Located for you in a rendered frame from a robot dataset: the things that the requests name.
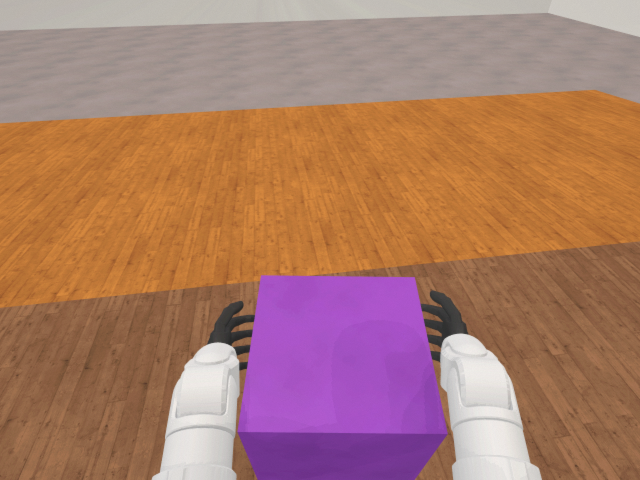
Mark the left robot forearm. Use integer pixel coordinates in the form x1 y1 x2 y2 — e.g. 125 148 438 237
152 343 240 480

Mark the robot right hand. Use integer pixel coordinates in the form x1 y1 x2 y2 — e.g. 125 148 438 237
421 290 469 362

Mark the carton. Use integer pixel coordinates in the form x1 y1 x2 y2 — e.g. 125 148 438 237
237 275 448 480

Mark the right robot forearm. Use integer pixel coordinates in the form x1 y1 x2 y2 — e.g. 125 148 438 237
440 334 542 480

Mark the robot left hand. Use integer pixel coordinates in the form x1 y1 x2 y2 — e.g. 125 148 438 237
207 301 255 371

